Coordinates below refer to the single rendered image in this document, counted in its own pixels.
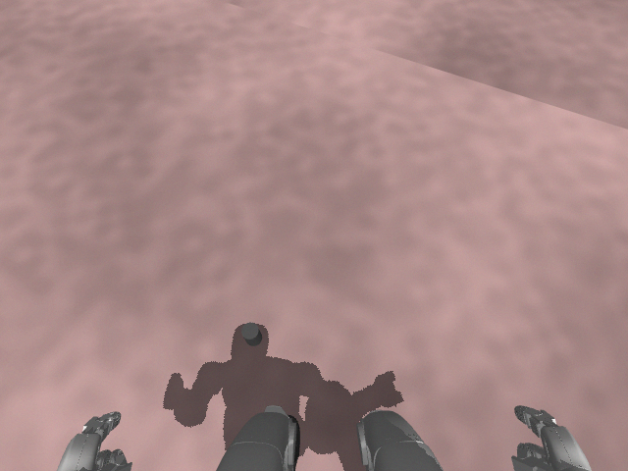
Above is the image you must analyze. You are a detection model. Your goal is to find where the left robot hand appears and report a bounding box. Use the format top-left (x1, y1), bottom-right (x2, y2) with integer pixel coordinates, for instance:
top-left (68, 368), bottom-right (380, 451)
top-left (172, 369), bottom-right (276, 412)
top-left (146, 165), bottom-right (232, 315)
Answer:
top-left (57, 412), bottom-right (132, 471)

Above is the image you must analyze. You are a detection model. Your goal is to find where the right robot hand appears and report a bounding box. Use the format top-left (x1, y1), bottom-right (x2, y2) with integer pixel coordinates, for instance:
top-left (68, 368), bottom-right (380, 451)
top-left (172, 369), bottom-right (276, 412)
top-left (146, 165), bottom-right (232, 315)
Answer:
top-left (511, 405), bottom-right (592, 471)

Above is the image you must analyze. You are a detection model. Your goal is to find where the tin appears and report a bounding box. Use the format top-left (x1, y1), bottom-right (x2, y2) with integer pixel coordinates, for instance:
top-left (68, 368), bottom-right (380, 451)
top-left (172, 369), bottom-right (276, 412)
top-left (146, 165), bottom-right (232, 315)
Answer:
top-left (241, 323), bottom-right (262, 346)

